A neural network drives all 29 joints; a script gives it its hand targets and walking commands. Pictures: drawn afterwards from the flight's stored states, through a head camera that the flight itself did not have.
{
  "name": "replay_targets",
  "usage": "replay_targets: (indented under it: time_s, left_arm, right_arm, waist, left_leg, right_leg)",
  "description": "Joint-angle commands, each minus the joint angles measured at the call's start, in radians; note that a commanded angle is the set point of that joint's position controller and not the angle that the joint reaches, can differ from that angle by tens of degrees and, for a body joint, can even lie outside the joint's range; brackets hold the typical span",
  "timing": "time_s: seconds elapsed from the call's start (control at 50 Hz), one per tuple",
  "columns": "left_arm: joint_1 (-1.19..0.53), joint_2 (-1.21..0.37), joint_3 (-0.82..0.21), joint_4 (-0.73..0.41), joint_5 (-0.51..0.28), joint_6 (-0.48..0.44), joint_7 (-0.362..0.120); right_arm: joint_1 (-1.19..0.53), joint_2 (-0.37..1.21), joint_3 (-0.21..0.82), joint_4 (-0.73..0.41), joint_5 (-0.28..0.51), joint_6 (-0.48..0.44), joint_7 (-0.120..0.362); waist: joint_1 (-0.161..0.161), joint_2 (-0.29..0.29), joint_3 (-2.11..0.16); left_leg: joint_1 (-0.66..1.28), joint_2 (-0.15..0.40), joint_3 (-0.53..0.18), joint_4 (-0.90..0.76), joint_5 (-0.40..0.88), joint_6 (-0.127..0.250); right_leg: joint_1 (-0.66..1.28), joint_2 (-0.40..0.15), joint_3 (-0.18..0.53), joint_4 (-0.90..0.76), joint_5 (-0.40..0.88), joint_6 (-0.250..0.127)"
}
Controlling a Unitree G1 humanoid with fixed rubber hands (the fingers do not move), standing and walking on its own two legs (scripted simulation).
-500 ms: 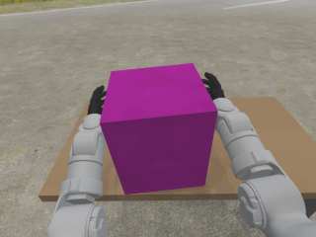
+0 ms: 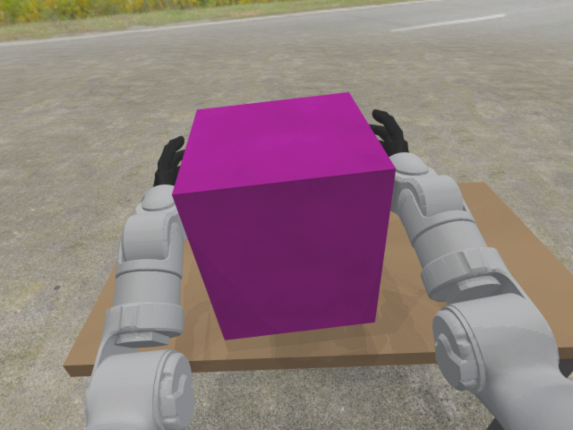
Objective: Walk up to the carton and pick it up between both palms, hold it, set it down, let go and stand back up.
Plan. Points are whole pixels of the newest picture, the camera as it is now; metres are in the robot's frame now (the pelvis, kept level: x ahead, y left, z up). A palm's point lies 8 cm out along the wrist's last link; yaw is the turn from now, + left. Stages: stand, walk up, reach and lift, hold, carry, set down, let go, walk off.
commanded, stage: reach and lift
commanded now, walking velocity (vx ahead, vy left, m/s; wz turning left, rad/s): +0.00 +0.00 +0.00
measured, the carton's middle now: (286, 216) +0.37 +0.02 +0.19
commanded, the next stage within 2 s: hold in 0.92 s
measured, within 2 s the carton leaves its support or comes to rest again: neither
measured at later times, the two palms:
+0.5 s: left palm (168, 177) +0.38 +0.17 +0.25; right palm (399, 147) +0.40 -0.13 +0.28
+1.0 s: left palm (166, 168) +0.37 +0.17 +0.27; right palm (407, 137) +0.39 -0.13 +0.30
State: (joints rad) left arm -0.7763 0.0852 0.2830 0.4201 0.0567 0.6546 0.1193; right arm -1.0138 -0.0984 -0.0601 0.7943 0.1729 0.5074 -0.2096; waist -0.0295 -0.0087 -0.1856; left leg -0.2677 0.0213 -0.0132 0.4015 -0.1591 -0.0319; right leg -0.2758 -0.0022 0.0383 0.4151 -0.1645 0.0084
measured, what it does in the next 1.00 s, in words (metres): stands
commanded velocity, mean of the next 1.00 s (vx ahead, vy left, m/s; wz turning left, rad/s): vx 0.00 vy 0.00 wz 0.00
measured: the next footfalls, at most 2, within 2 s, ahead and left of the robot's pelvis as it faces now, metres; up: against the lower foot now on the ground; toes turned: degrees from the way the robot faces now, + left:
none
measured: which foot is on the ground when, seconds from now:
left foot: down 0.00-1.00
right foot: down 0.00-1.00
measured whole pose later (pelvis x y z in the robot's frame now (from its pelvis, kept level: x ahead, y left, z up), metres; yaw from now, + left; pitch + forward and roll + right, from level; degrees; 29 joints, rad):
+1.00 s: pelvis +0.00 +0.00 +0.00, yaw +0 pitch +1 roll +0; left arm -0.87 0.11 0.30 0.42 0.06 0.80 0.10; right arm -1.11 -0.14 -0.06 0.80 0.25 0.65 -0.25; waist -0.03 0.00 -0.23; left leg -0.27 0.02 -0.01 0.40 -0.16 -0.03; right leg -0.28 0.00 0.04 0.42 -0.16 0.01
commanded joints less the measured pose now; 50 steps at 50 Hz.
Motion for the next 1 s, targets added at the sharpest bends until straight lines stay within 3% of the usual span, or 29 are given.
replay_targets:
  time_s: [0.0,0.02,0.06,0.1,0.14,0.22,0.28,0.32,0.34,0.4,0.46,0.5,0.56,0.64,0.7,0.76,0.82,0.86,0.92,0.94,0.98]
  left_arm:
    - [-0.988,-0.607,-0.393,-0.147,-0.112,-0.028,-0.170]
    - [-0.983,-0.595,-0.377,-0.129,-0.107,-0.022,-0.172]
    - [-1.002,-0.618,-0.416,-0.173,-0.135,-0.024,-0.171]
    - [-0.980,-0.600,-0.382,-0.119,-0.113,-0.009,-0.177]
    - [-1.017,-0.589,-0.399,-0.178,-0.132,-0.015,-0.175]
    - [-1.063,-0.603,-0.429,-0.218,-0.153,-0.008,-0.168]
    - [-1.065,-0.608,-0.432,-0.200,-0.161,-0.002,-0.166]
    - [-1.052,-0.583,-0.400,-0.144,-0.142,0.005,-0.169]
    - [-1.070,-0.585,-0.402,-0.186,-0.150,0.003,-0.168]
    - [-1.101,-0.583,-0.395,-0.158,-0.151,0.012,-0.169]
    - [-1.079,-0.596,-0.412,-0.198,-0.163,0.018,-0.163]
    - [-1.083,-0.573,-0.384,-0.153,-0.159,0.023,-0.166]
    - [-1.058,-0.580,-0.376,-0.117,-0.143,0.041,-0.173]
    - [-1.083,-0.576,-0.385,-0.176,-0.162,0.040,-0.174]
    - [-1.075,-0.551,-0.355,-0.151,-0.152,0.047,-0.177]
    - [-1.064,-0.568,-0.379,-0.176,-0.157,0.059,-0.178]
    - [-1.099,-0.584,-0.406,-0.227,-0.180,0.062,-0.171]
    - [-1.069,-0.582,-0.404,-0.227,-0.171,0.071,-0.171]
    - [-1.116,-0.579,-0.404,-0.226,-0.170,0.081,-0.172]
    - [-1.085,-0.573,-0.385,-0.177,-0.158,0.092,-0.175]
    - [-1.123,-0.578,-0.401,-0.224,-0.169,0.092,-0.174]
  right_arm:
    - [-0.766,0.673,0.259,-0.227,0.257,-0.010,0.119]
    - [-0.772,0.666,0.254,-0.220,0.260,-0.004,0.121]
    - [-0.783,0.665,0.249,-0.244,0.260,-0.007,0.117]
    - [-0.779,0.657,0.251,-0.225,0.265,0.009,0.113]
    - [-0.813,0.689,0.279,-0.282,0.285,0.006,0.109]
    - [-0.799,0.653,0.253,-0.248,0.287,0.021,0.110]
    - [-0.846,0.675,0.282,-0.308,0.306,0.022,0.105]
    - [-0.812,0.649,0.248,-0.226,0.291,0.042,0.105]
    - [-0.815,0.666,0.264,-0.249,0.299,0.040,0.106]
    - [-0.844,0.651,0.244,-0.228,0.295,0.047,0.113]
    - [-0.853,0.657,0.271,-0.279,0.324,0.052,0.109]
    - [-0.851,0.648,0.263,-0.258,0.321,0.061,0.108]
    - [-0.866,0.631,0.250,-0.234,0.323,0.069,0.107]
    - [-0.845,0.635,0.262,-0.259,0.339,0.081,0.101]
    - [-0.849,0.639,0.259,-0.247,0.342,0.098,0.099]
    - [-0.857,0.650,0.287,-0.299,0.363,0.108,0.092]
    - [-0.864,0.649,0.288,-0.329,0.377,0.115,0.090]
    - [-0.859,0.654,0.298,-0.353,0.383,0.126,0.084]
    - [-0.866,0.634,0.285,-0.318,0.388,0.139,0.086]
    - [-0.862,0.622,0.268,-0.297,0.378,0.147,0.082]
    - [-0.873,0.626,0.278,-0.308,0.393,0.148,0.086]
  waist:
    - [-0.057,0.064,-0.429]
    - [-0.053,0.049,-0.421]
    - [-0.066,0.084,-0.488]
    - [-0.063,0.058,-0.423]
    - [-0.051,0.053,-0.481]
    - [-0.074,0.101,-0.493]
    - [-0.059,0.079,-0.518]
    - [-0.072,0.080,-0.439]
    - [-0.060,0.069,-0.486]
    - [-0.061,0.085,-0.457]
    - [-0.058,0.091,-0.531]
    - [-0.054,0.064,-0.483]
    - [-0.056,0.071,-0.454]
    - [-0.068,0.082,-0.513]
    - [-0.053,0.055,-0.464]
    - [-0.059,0.053,-0.495]
    - [-0.064,0.080,-0.529]
    - [-0.055,0.061,-0.523]
    - [-0.063,0.085,-0.486]
    - [-0.067,0.074,-0.438]
    - [-0.066,0.090,-0.487]
  left_leg:
    - [0.211,-0.082,0.001,-0.046,0.104,-0.020]
    - [0.203,-0.081,0.003,-0.054,0.086,-0.015]
    - [0.214,-0.080,-0.001,-0.046,0.126,-0.030]
    - [0.202,-0.075,-0.002,-0.055,0.098,-0.023]
    - [0.209,-0.082,0.006,-0.038,0.150,-0.021]
    - [0.220,-0.076,-0.008,-0.042,0.122,-0.036]
    - [0.217,-0.079,-0.004,-0.033,0.143,-0.030]
    - [0.197,-0.075,-0.006,-0.049,0.088,-0.031]
    - [0.209,-0.076,-0.007,-0.048,0.112,-0.026]
    - [0.187,-0.072,-0.007,-0.054,0.066,-0.031]
    - [0.226,-0.069,-0.009,-0.039,0.156,-0.034]
    - [0.201,-0.073,-0.005,-0.052,0.103,-0.032]
    - [0.184,-0.072,-0.004,-0.057,0.082,-0.030]
    - [0.203,-0.073,-0.006,-0.047,0.132,-0.034]
    - [0.177,-0.078,-0.005,-0.054,0.110,-0.023]
    - [0.188,-0.075,-0.009,-0.043,0.146,-0.027]
    - [0.208,-0.076,-0.015,-0.035,0.157,-0.035]
    - [0.204,-0.076,-0.016,-0.035,0.160,-0.032]
    - [0.189,-0.075,-0.015,-0.043,0.120,-0.033]
    - [0.168,-0.075,-0.015,-0.048,0.088,-0.031]
    - [0.183,-0.071,-0.020,-0.046,0.096,-0.036]
  right_leg:
    - [0.271,0.077,-0.048,-0.123,0.148,0.031]
    - [0.266,0.078,-0.051,-0.121,0.128,0.032]
    - [0.287,0.081,-0.051,-0.110,0.169,0.026]
    - [0.273,0.080,-0.049,-0.122,0.145,0.029]
    - [0.300,0.078,-0.044,-0.107,0.215,0.037]
    - [0.273,0.080,-0.050,-0.103,0.176,0.030]
    - [0.278,0.082,-0.049,-0.106,0.193,0.035]
    - [0.256,0.078,-0.047,-0.117,0.141,0.033]
    - [0.267,0.082,-0.050,-0.110,0.162,0.035]
    - [0.248,0.081,-0.047,-0.111,0.118,0.030]
    - [0.263,0.086,-0.050,-0.102,0.199,0.032]
    - [0.257,0.087,-0.051,-0.110,0.157,0.035]
    - [0.247,0.086,-0.051,-0.116,0.134,0.036]
    - [0.280,0.088,-0.047,-0.106,0.209,0.035]
    - [0.281,0.083,-0.041,-0.107,0.191,0.042]
    - [0.297,0.089,-0.039,-0.106,0.232,0.040]
    - [0.284,0.092,-0.039,-0.098,0.244,0.040]
    - [0.283,0.095,-0.044,-0.100,0.240,0.044]
    - [0.255,0.096,-0.045,-0.101,0.203,0.040]
    - [0.253,0.095,-0.046,-0.109,0.176,0.041]
    - [0.255,0.094,-0.046,-0.104,0.182,0.038]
